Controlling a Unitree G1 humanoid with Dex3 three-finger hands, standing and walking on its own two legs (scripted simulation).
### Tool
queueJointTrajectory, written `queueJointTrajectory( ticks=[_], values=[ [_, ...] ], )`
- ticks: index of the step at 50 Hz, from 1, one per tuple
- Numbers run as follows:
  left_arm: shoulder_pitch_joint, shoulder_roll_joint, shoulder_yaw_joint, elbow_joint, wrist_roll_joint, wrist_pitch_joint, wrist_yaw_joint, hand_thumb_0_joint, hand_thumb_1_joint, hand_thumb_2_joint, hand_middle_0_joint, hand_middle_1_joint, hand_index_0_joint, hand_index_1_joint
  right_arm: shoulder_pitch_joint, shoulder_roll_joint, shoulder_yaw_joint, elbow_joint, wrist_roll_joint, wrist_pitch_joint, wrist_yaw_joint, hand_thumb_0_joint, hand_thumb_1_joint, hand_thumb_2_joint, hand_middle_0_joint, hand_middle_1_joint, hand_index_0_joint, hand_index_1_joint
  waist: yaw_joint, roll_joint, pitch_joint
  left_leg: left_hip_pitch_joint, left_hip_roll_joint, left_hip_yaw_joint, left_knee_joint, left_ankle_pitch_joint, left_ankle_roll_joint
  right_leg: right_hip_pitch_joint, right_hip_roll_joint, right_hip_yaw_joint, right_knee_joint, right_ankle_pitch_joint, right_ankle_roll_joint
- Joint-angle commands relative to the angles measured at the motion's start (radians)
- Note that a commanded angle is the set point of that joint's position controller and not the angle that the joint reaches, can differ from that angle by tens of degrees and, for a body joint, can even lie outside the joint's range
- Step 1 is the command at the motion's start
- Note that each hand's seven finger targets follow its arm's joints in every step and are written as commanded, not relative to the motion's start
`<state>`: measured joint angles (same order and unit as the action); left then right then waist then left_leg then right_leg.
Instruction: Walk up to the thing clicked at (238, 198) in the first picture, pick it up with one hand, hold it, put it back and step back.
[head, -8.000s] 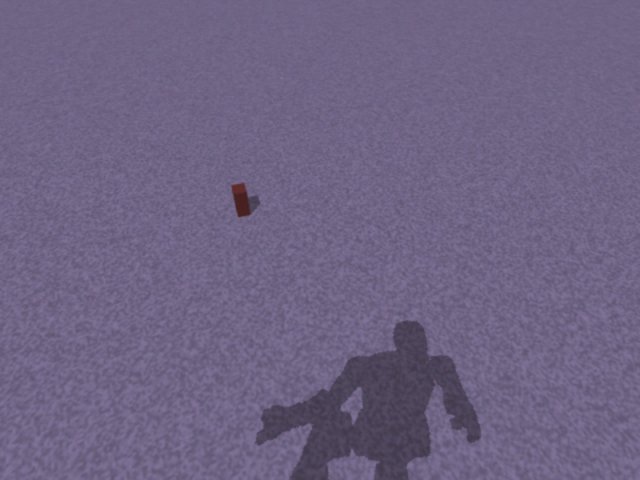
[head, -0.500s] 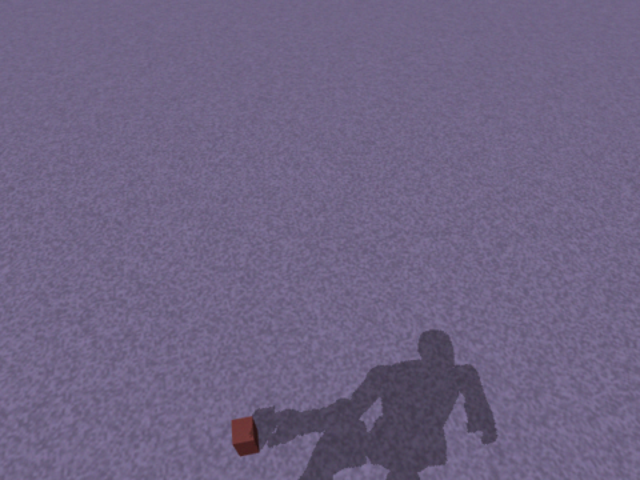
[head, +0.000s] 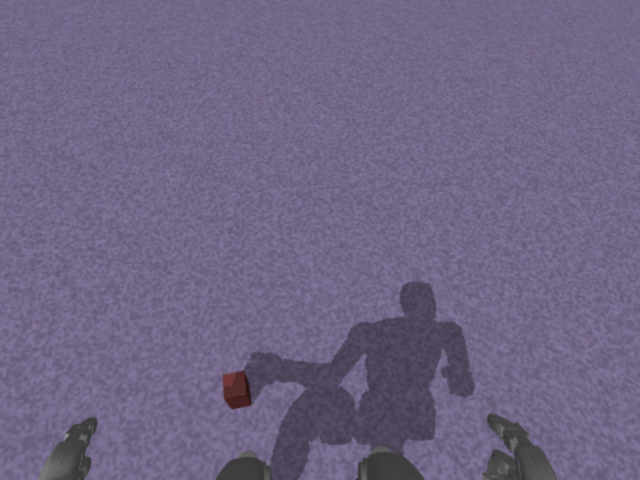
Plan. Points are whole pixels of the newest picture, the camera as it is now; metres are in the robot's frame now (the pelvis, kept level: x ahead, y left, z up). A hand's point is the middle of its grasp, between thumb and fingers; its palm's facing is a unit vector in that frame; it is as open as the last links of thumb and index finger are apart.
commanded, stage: go down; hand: left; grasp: from the side
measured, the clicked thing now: (237, 390) +0.37 +0.19 -0.65
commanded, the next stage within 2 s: none
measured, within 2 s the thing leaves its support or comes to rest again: neither
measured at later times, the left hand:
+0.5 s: hand (109, 468) +0.17 +0.29 -0.19, palm faces +0.11 -0.95 -0.28, open 17.4 cm
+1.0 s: hand (115, 413) +0.25 +0.34 -0.27, palm faces +0.12 -0.97 -0.22, open 17.2 cm
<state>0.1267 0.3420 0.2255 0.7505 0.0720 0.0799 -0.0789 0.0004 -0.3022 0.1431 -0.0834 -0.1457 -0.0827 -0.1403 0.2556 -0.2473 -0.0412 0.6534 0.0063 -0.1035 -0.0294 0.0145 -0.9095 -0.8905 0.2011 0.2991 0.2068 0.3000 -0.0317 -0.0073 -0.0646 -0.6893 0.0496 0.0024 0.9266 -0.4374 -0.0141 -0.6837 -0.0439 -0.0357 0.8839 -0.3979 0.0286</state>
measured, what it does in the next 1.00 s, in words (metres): lowers itself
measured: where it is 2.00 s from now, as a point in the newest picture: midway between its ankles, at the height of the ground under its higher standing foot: outside the picture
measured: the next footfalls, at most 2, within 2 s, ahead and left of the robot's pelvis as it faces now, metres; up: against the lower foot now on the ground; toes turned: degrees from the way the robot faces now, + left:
none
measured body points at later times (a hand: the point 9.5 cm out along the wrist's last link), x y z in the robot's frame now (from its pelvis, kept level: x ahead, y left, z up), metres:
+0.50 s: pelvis -0.02 +0.00 -0.07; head +0.08 +0.03 +0.37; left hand +0.16 +0.34 -0.16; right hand +0.16 -0.25 -0.14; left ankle +0.01 +0.13 -0.69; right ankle +0.02 -0.14 -0.69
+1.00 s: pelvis -0.06 -0.01 -0.21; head +0.11 +0.03 +0.21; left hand +0.24 +0.39 -0.25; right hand +0.10 -0.28 -0.31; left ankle +0.01 +0.12 -0.69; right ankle +0.02 -0.14 -0.69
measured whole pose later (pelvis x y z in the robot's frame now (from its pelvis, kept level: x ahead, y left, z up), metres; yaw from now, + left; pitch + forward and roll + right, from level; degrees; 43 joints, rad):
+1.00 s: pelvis -0.06 -0.01 -0.21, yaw -1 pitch +31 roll -3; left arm -0.26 0.60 0.57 0.85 -0.08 -0.29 -0.44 -0.01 -0.52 0.10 -0.07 -0.13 -0.07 -0.13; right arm 0.14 -0.30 0.02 0.64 -0.02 -0.18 -0.04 0.02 -0.89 -0.89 0.20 0.30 0.21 0.30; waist -0.05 -0.02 -0.17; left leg -1.71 0.04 -0.08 1.82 -0.65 -0.03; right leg -1.69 -0.06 -0.05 1.77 -0.62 0.01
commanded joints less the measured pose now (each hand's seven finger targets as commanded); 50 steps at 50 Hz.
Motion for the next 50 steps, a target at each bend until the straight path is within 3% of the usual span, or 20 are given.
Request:
queueJointTrajectory(
  ticks=[1, 2, 9, 14, 16, 18, 20, 22, 24, 25, 27, 29, 31, 33, 35, 41, 43, 46, 48, 50],
  values=[
    [0.022, 0.191, 0.047, -0.264, -0.013, 0.008, 0.012, 0.000, -0.611, 0.046, -0.095, -0.125, -0.094, -0.124, -0.026, -0.159, -0.054, -0.162, 0.010, -0.069, -0.023, 0.000, -0.873, -0.888, 0.200, 0.300, 0.200, 0.300, 0.001, 0.073, -0.210, 0.063, -0.028, -0.003, -0.103, 0.141, 0.014, 0.053, 0.042, -0.013, -0.067, 0.100, -0.041],
    [0.060, 0.210, 0.071, -0.270, -0.014, 0.024, 0.015, 0.000, -0.611, 0.049, -0.095, -0.132, -0.096, -0.129, -0.019, -0.155, -0.047, -0.158, 0.009, -0.073, -0.027, 0.000, -0.863, -0.885, 0.200, 0.300, 0.200, 0.300, 0.006, 0.078, -0.216, 0.055, -0.024, -0.009, -0.095, 0.159, 0.013, 0.059, 0.041, -0.017, -0.052, 0.116, -0.040],
    [0.145, 0.199, 0.075, -0.413, -0.028, 0.104, 0.009, 0.000, -0.611, 0.028, -0.093, -0.091, -0.091, -0.091, -0.024, -0.151, -0.039, -0.192, 0.001, -0.097, -0.046, 0.000, -0.873, -0.889, 0.200, 0.300, 0.200, 0.300, 0.000, 0.115, -0.254, 0.015, -0.014, -0.031, -0.027, 0.212, 0.003, -0.009, 0.041, -0.024, 0.035, 0.136, -0.044],
    [0.146, 0.210, 0.094, -0.476, -0.038, 0.125, -0.001, 0.000, -0.576, 0.054, -0.083, -0.091, -0.079, -0.093, -0.027, -0.139, -0.033, -0.214, -0.003, -0.118, -0.056, 0.000, -0.890, -0.895, 0.200, 0.300, 0.200, 0.300, -0.011, 0.098, -0.242, -0.060, -0.023, -0.022, 0.028, 0.155, 0.015, -0.056, 0.037, -0.019, 0.055, 0.102, -0.040],
    [0.073, 0.221, 0.105, -0.463, -0.038, 0.113, -0.006, 0.000, -0.561, 0.053, -0.079, -0.083, -0.076, -0.085, -0.036, -0.144, -0.033, -0.220, -0.005, -0.129, -0.060, 0.000, -0.891, -0.896, 0.200, 0.300, 0.200, 0.300, -0.027, 0.096, -0.209, -0.102, -0.021, -0.027, 0.043, 0.087, 0.017, -0.119, 0.039, -0.018, 0.073, 0.045, -0.039],
    [0.023, 0.215, 0.112, -0.419, -0.051, 0.074, -0.020, 0.000, -0.563, 0.063, -0.076, -0.093, -0.075, -0.094, -0.039, -0.142, -0.030, -0.211, -0.007, -0.141, -0.060, 0.000, -0.880, -0.893, 0.200, 0.300, 0.200, 0.300, -0.035, 0.075, -0.189, -0.163, -0.022, -0.027, 0.086, 0.045, 0.020, -0.175, 0.037, -0.017, 0.111, 0.009, -0.039],
    [-0.040, 0.261, 0.157, -0.364, -0.062, 0.015, -0.045, 0.000, -0.573, 0.049, -0.082, -0.092, -0.081, -0.092, -0.033, -0.146, -0.030, -0.197, -0.011, -0.159, -0.058, 0.000, -0.892, -0.895, 0.200, 0.300, 0.200, 0.300, -0.028, 0.080, -0.222, -0.219, -0.025, -0.022, 0.158, 0.055, 0.022, -0.231, 0.032, -0.011, 0.175, 0.013, -0.040],
    [-0.098, 0.267, 0.159, -0.320, -0.077, -0.057, -0.084, 0.000, -0.586, 0.021, -0.085, -0.075, -0.085, -0.073, -0.041, -0.153, -0.030, -0.199, -0.012, -0.172, -0.050, 0.000, -0.907, -0.899, 0.200, 0.300, 0.199, 0.300, -0.025, 0.080, -0.258, -0.296, -0.028, -0.026, 0.223, 0.039, 0.024, -0.310, 0.029, -0.004, 0.256, -0.002, -0.044],
    [-0.128, 0.298, 0.202, -0.284, -0.102, -0.134, -0.126, 0.000, -0.611, 0.000, -0.096, -0.083, -0.100, -0.077, -0.039, -0.167, -0.028, -0.190, -0.013, -0.184, -0.042, 0.000, -0.916, -0.900, 0.199, 0.300, 0.199, 0.300, -0.005, 0.115, -0.335, -0.324, -0.025, -0.045, 0.270, 0.037, 0.017, -0.378, 0.026, -0.002, 0.343, -0.007, -0.047],
    [-0.150, 0.297, 0.202, -0.265, -0.110, -0.171, -0.145, 0.000, -0.611, 0.007, -0.094, -0.096, -0.098, -0.089, -0.042, -0.176, -0.030, -0.192, -0.012, -0.185, -0.041, 0.000, -0.909, -0.898, 0.200, 0.300, 0.199, 0.300, -0.006, 0.120, -0.364, -0.340, -0.026, -0.049, 0.294, 0.036, 0.016, -0.411, 0.025, -0.001, 0.377, -0.008, -0.049],
    [-0.180, 0.358, 0.237, -0.271, -0.108, -0.235, -0.173, 0.000, -0.611, 0.039, -0.087, -0.119, -0.090, -0.113, -0.044, -0.186, -0.031, -0.191, -0.014, -0.181, -0.039, 0.000, -0.896, -0.895, 0.200, 0.300, 0.199, 0.300, 0.012, 0.156, -0.437, -0.354, -0.024, -0.065, 0.328, 0.015, 0.010, -0.469, 0.021, -0.001, 0.438, -0.028, -0.050],
    [-0.181, 0.352, 0.244, -0.242, -0.118, -0.264, -0.193, 0.000, -0.603, 0.072, -0.080, -0.132, -0.078, -0.130, -0.049, -0.195, -0.031, -0.195, -0.012, -0.168, -0.037, 0.000, -0.893, -0.896, 0.199, 0.300, 0.199, 0.300, 0.024, 0.171, -0.469, -0.378, -0.022, -0.075, 0.343, -0.019, 0.007, -0.505, 0.018, -0.001, 0.471, -0.046, -0.052],
    [-0.199, 0.412, 0.302, -0.221, -0.124, -0.282, -0.203, 0.000, -0.573, 0.083, -0.075, -0.132, -0.072, -0.131, -0.046, -0.212, -0.034, -0.186, -0.010, -0.154, -0.036, 0.000, -0.887, -0.895, 0.199, 0.300, 0.199, 0.300, 0.036, 0.173, -0.531, -0.391, -0.023, -0.080, 0.380, 0.007, 0.005, -0.526, 0.019, -0.004, 0.509, -0.025, -0.053],
    [-0.181, 0.403, 0.312, -0.174, -0.134, -0.295, -0.220, 0.000, -0.581, 0.093, -0.072, -0.136, -0.068, -0.135, -0.041, -0.221, -0.037, -0.172, -0.009, -0.141, -0.034, 0.000, -0.882, -0.894, 0.199, 0.300, 0.199, 0.300, 0.036, 0.135, -0.547, -0.437, -0.029, -0.072, 0.425, 0.041, 0.011, -0.537, 0.020, -0.007, 0.534, -0.005, -0.057],
    [-0.234, 0.464, 0.353, -0.200, -0.143, -0.312, -0.235, 0.000, -0.575, 0.100, -0.070, -0.134, -0.066, -0.134, -0.050, -0.222, -0.037, -0.168, -0.009, -0.129, -0.033, 0.000, -0.884, -0.895, 0.200, 0.300, 0.199, 0.300, 0.049, 0.141, -0.558, -0.473, -0.033, -0.062, 0.453, 0.019, 0.016, -0.550, 0.019, 0.004, 0.540, -0.026, -0.058],
    [-0.379, 0.537, 0.412, -0.154, -0.168, -0.376, -0.297, 0.000, -0.549, 0.099, -0.063, -0.139, -0.066, -0.132, -0.053, -0.228, -0.034, -0.132, -0.010, -0.117, -0.032, 0.000, -0.887, -0.895, 0.200, 0.300, 0.200, 0.300, 0.014, 0.087, -0.594, -0.631, -0.040, -0.035, 0.593, 0.018, 0.035, -0.575, 0.015, 0.033, 0.594, -0.025, -0.051],
    [-0.457, 0.523, 0.396, -0.119, -0.172, -0.399, -0.324, 0.000, -0.523, 0.099, -0.062, -0.139, -0.065, -0.131, -0.051, -0.235, -0.032, -0.127, -0.013, -0.118, -0.030, 0.000, -0.884, -0.895, 0.200, 0.300, 0.200, 0.300, -0.009, 0.105, -0.569, -0.664, -0.036, -0.047, 0.601, -0.062, 0.033, -0.649, 0.015, 0.028, 0.623, -0.093, -0.052],
    [-0.498, 0.582, 0.426, -0.057, -0.180, -0.433, -0.357, 0.000, -0.512, 0.099, -0.060, -0.137, -0.064, -0.128, -0.057, -0.246, -0.025, -0.113, -0.015, -0.118, -0.029, 0.000, -0.877, -0.894, 0.200, 0.300, 0.200, 0.300, 0.003, 0.114, -0.549, -0.702, -0.032, -0.056, 0.616, -0.158, 0.034, -0.714, 0.017, 0.028, 0.645, -0.175, -0.050],
    [-0.539, 0.612, 0.440, -0.062, -0.185, -0.453, -0.378, 0.000, -0.508, 0.096, -0.060, -0.133, -0.063, -0.125, -0.047, -0.253, -0.020, -0.105, -0.017, -0.117, -0.026, 0.000, -0.879, -0.894, 0.200, 0.300, 0.200, 0.300, 0.009, 0.136, -0.590, -0.707, -0.032, -0.054, 0.638, -0.153, 0.032, -0.731, 0.017, 0.028, 0.670, -0.173, -0.053],
    [-0.559, 0.618, 0.439, -0.023, -0.190, -0.464, -0.401, 0.000, -0.505, 0.090, -0.059, -0.127, -0.062, -0.118, -0.050, -0.260, -0.017, -0.097, -0.019, -0.116, -0.025, 0.000, -0.884, -0.895, 0.200, 0.300, 0.200, 0.300, -0.002, 0.149, -0.579, -0.729, -0.031, -0.061, 0.651, -0.195, 0.032, -0.774, 0.019, 0.015, 0.695, -0.203, -0.053]
  ],
)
